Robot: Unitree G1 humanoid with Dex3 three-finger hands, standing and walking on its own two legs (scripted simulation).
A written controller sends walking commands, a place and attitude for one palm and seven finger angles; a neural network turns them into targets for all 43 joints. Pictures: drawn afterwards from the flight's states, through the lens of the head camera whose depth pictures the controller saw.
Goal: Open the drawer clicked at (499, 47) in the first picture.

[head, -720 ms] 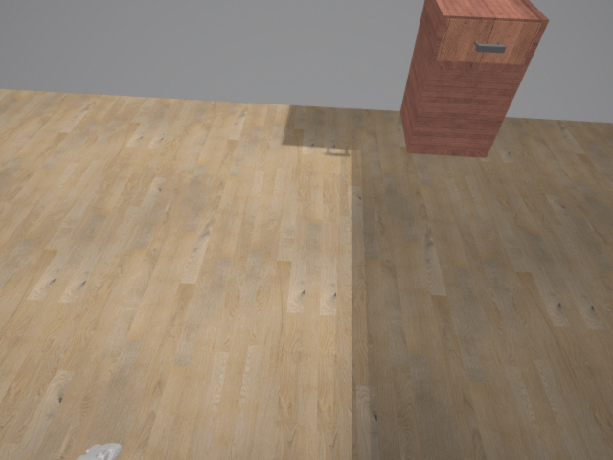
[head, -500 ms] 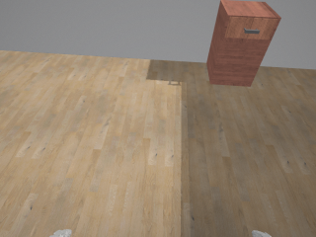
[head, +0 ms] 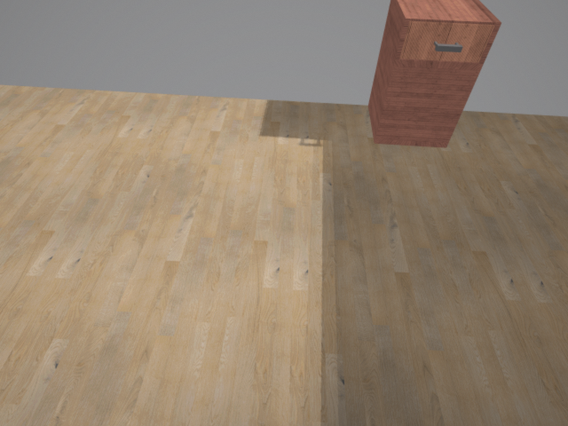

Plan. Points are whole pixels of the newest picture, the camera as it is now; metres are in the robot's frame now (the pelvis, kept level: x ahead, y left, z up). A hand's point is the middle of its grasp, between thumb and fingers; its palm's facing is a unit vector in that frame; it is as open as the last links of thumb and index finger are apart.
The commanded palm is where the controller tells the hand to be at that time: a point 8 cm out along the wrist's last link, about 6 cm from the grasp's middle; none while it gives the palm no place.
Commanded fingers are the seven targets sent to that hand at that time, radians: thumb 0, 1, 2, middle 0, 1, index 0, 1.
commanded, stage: stand and wait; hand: left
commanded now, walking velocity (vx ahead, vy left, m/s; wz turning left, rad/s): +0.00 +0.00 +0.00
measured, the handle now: (447, 46) +1.78 -0.69 -0.17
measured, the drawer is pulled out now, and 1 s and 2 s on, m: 0.00 0.00 0.00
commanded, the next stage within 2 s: look at it before walking up in 0.12 s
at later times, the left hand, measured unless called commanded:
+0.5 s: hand out of the picture +0.07 +0.24 -0.15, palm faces -0.03 -0.94 -0.33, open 7.4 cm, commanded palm none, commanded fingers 0.00 0.90 0.90 -0.20 -0.30 -0.20 -0.30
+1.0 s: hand out of the picture +0.07 +0.24 -0.16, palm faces -0.06 -0.94 -0.33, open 7.4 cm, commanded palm none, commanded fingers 0.00 0.90 0.90 -0.20 -0.30 -0.20 -0.30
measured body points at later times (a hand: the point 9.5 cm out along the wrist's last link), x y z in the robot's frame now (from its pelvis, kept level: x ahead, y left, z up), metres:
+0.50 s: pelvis +0.00 +0.00 +0.00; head +0.00 +0.00 +0.45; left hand +0.08 +0.29 -0.13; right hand +0.07 -0.30 -0.13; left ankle +0.00 +0.12 -0.74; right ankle +0.01 -0.13 -0.74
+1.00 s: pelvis +0.00 +0.00 +0.00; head +0.01 -0.01 +0.45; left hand +0.08 +0.28 -0.14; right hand +0.08 -0.29 -0.14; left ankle +0.00 +0.12 -0.74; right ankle +0.01 -0.13 -0.74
